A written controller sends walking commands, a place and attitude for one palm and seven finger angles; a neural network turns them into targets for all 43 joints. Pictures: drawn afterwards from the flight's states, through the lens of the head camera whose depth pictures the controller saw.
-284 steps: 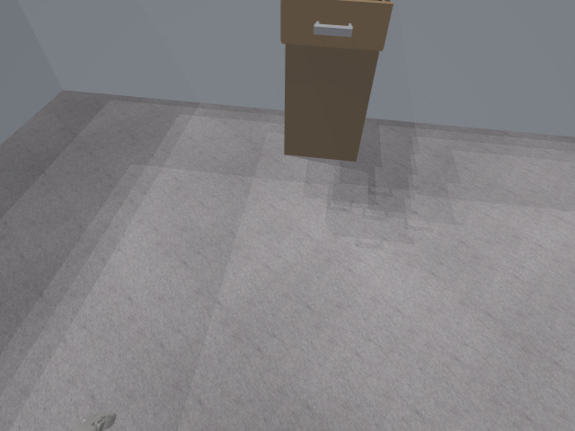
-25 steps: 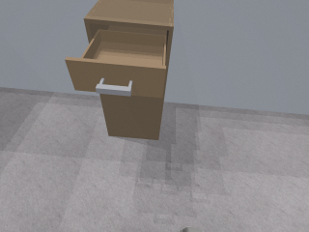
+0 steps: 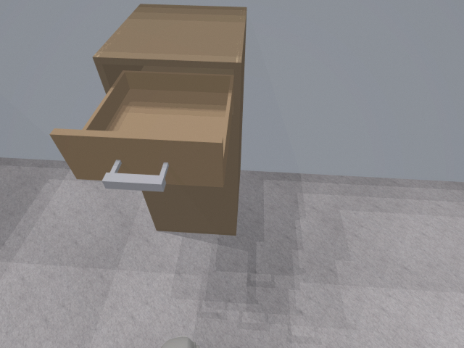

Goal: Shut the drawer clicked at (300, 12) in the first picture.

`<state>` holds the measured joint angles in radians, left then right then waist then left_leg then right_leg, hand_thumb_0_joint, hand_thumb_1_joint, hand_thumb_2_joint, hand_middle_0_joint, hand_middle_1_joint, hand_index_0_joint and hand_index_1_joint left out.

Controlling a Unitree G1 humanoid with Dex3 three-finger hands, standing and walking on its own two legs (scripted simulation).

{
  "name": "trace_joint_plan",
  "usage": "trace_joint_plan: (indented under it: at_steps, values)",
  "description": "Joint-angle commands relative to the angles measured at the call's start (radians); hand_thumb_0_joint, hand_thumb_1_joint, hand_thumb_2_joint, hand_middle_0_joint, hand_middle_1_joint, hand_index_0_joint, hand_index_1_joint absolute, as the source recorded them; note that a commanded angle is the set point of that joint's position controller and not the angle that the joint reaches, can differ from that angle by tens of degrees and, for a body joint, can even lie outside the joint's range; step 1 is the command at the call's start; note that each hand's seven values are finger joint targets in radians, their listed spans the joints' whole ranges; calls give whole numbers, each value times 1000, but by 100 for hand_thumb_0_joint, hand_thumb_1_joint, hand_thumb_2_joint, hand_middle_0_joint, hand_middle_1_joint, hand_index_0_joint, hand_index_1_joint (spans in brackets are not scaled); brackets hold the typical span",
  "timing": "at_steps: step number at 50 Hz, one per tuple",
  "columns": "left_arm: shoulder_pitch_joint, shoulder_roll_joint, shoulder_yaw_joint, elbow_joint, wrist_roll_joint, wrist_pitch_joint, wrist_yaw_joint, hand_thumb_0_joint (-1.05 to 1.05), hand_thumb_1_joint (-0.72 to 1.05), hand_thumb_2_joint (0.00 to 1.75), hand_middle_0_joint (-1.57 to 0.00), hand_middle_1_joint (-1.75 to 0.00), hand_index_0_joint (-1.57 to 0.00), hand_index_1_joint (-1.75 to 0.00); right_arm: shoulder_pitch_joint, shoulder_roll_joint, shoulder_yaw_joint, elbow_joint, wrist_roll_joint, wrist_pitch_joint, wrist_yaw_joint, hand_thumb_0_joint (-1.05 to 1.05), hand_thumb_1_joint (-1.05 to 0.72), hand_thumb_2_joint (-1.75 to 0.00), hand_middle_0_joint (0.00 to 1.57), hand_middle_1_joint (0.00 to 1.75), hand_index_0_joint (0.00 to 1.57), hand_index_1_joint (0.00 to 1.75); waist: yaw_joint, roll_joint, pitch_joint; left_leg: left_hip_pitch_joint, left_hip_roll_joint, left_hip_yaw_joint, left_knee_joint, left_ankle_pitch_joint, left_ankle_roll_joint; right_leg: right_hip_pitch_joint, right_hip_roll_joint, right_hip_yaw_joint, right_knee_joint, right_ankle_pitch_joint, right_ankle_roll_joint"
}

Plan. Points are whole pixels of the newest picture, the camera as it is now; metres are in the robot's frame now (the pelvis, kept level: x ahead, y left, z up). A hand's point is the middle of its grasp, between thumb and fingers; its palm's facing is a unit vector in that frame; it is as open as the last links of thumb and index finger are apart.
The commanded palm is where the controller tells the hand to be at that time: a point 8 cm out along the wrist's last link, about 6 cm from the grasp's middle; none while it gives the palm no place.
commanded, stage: take the last steps up to it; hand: left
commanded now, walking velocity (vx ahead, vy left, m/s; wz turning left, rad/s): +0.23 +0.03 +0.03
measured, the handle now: (138, 174) +0.45 +0.22 +0.03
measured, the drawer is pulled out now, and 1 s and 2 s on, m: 0.30 0.30 0.30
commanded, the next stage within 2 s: come to a stop and stand still in 0.24 s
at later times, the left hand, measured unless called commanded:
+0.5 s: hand out of the picture +0.15 +0.23 -0.18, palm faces +0.03 -0.98 -0.17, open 7.4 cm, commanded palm none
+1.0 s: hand (127, 347) +0.17 +0.22 -0.18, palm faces +0.05 -0.98 -0.20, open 7.3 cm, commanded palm none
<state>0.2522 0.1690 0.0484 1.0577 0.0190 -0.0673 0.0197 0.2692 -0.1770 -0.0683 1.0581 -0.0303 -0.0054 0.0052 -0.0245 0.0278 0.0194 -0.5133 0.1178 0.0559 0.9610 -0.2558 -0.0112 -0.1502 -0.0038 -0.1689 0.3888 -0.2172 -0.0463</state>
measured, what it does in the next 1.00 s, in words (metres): walks ahead: left foot, then right foot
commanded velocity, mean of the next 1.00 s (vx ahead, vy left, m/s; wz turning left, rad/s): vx -0.01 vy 0.01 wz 0.00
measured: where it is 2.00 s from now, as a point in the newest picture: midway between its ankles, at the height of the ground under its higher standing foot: outside the picture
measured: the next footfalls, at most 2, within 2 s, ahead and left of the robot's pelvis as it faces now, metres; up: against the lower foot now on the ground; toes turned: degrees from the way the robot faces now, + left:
left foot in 0.20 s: +0.14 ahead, +0.16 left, +0.00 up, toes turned +4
right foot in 0.62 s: +0.20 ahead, -0.08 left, +0.00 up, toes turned -5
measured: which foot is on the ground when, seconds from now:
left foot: up 0.00-0.18, down 0.20-1.00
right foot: down 0.00-0.20, up 0.22-0.60, down 0.62-1.00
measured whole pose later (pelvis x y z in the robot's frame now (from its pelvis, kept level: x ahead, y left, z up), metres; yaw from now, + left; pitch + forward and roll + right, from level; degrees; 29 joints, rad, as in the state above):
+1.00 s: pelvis +0.10 +0.04 -0.01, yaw -1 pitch -2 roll +1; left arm 0.17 0.17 0.04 1.05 0.02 0.04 0.04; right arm 0.28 -0.13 -0.04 1.09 -0.02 0.02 -0.03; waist 0.01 -0.03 0.04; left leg -0.18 0.01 0.08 0.48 -0.27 0.01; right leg -0.31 -0.07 -0.08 0.53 -0.23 0.01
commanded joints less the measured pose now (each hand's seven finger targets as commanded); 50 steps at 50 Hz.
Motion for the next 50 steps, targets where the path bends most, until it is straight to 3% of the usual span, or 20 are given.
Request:
trace_joint_plan:
  at_steps: [1,5,8,9,10,11,14,17,21,27,30,32,33,34,36,38,42,44,46,50]
  values:
    - [96,125,15,-2,5,-14,-8,0,90,90,-20,-30,-20,-30,-32,-10,9,-61,7,-17,19,0,-90,-90,20,30,20,30,35,-121,74,17,1,27,-180,22,-18,-37,-278,196,-215,103,-111]
    - [119,148,18,18,5,-4,-6,0,90,90,-20,-30,-20,-30,-102,-27,14,-88,10,-27,21,0,-90,-90,20,30,20,30,47,-150,82,105,-23,43,-296,16,-6,-23,-289,188,-166,128,-96]
    - [114,131,17,24,0,11,-3,0,90,90,-20,-30,-20,-30,9,-64,11,-49,6,-43,10,0,-90,-90,20,30,20,30,-8,-59,35,386,-59,69,-499,84,5,-96,-216,127,26,134,-44]
    - [133,96,10,17,-4,15,-7,0,90,90,-20,-30,-20,-30,117,-136,-3,-21,-1,-53,-2,0,-90,-90,20,30,20,30,-45,88,-41,555,58,-71,-549,160,50,-189,-135,67,241,60,0]
    - [151,46,0,0,-11,13,-12,0,90,90,-20,-30,-20,-30,200,-232,-22,-9,-5,-49,-12,0,-90,-90,20,30,20,30,-57,282,-103,671,277,-328,-624,272,156,-353,-31,-14,493,-316,43]
    - [112,63,-6,-27,0,20,-3,0,90,90,-20,-30,-20,-30,231,-247,-19,1,1,-39,-21,0,-90,-90,20,30,20,30,-72,281,-101,634,337,-414,-668,262,212,-410,-28,75,676,-435,38]
    - [64,57,3,-7,3,26,-15,0,90,90,-20,-30,-20,-30,50,-127,11,-40,8,-46,-29,0,-90,-90,20,30,20,30,-9,89,25,401,241,-248,-735,127,193,-417,-112,140,769,-244,41]
    - [130,19,0,21,8,47,-14,0,90,90,-20,-30,-20,-30,13,-76,19,-43,12,-59,-35,0,-90,-90,20,30,20,30,37,74,4,335,172,-106,-752,268,164,-327,-114,123,685,-144,62]
    - [134,-7,-17,31,0,72,7,0,90,90,-20,-30,-20,-30,-14,-66,34,-30,15,-51,-46,0,-90,-90,20,30,20,30,56,42,-9,308,155,-42,-698,570,160,-204,-100,132,463,-97,86]
    - [67,45,-11,12,0,90,19,0,90,90,-20,-30,-20,-30,4,-93,12,11,15,-13,-53,0,-90,-90,20,30,20,30,39,102,32,318,161,-76,-627,552,146,-115,-74,108,219,-66,78]
    - [85,101,0,4,5,78,25,0,90,90,-20,-30,-20,-30,16,-68,2,12,23,-2,-47,0,-90,-90,20,30,20,30,44,5,9,280,62,-29,-514,350,59,-32,-130,188,62,294,45]
    - [49,145,6,-12,3,71,27,0,90,90,-20,-30,-20,-30,46,-27,6,9,26,12,-38,0,-90,-90,20,30,20,30,19,-97,-18,247,-21,23,-453,141,7,-18,-252,280,79,522,-33]
    - [41,167,14,-19,0,66,27,0,90,90,-20,-30,-20,-30,63,-19,7,10,26,24,-36,0,-90,-90,20,30,20,30,17,-224,-60,262,-60,46,-390,-4,-10,-23,-296,324,33,544,-78]
    - [28,167,16,-30,-2,66,29,0,90,90,-20,-30,-20,-30,54,-21,3,4,25,33,-36,0,-90,-90,20,30,20,30,29,-262,-65,251,-77,36,-304,-172,-15,-46,-335,350,-26,524,-121]
    - [-17,154,16,-44,2,71,32,0,90,90,-20,-30,-20,-30,51,-16,1,1,26,41,-38,0,-90,-90,20,30,20,30,21,-212,-53,229,-76,-7,-195,-237,-14,-64,-340,342,-43,490,-162]
    - [-43,155,23,-54,5,71,33,0,90,90,-20,-30,-20,-30,60,-9,5,4,27,42,-37,0,-90,-90,20,30,20,30,23,-185,-59,210,-80,-24,-181,-229,-17,-44,-321,311,-27,478,-154]
    - [-59,149,28,-52,1,75,31,0,90,90,-20,-30,-20,-30,98,1,15,16,24,27,-34,0,-90,-90,20,30,20,30,15,-170,-56,322,-78,-5,-458,-64,-20,-88,-268,280,-2,254,-88]
    - [-70,110,18,-59,-9,83,25,0,90,90,-20,-30,-20,-30,121,-32,16,23,15,13,-34,0,-90,-90,20,30,20,30,14,-31,-20,376,-12,-88,-598,38,12,-181,-160,215,45,11,-10]
    - [-64,68,10,-62,-4,97,19,0,90,90,-20,-30,-20,-30,38,-83,13,-5,11,3,-33,0,-90,-90,20,30,20,30,43,168,40,190,112,-215,-750,-20,71,-100,-74,110,125,-72,58]
    - [-3,55,-4,-15,4,92,10,0,90,90,-20,-30,-20,-30,-23,-82,20,-21,14,-2,-39,0,-90,-90,20,30,20,30,65,107,62,170,67,-148,-759,-75,70,-45,-76,120,126,14,56]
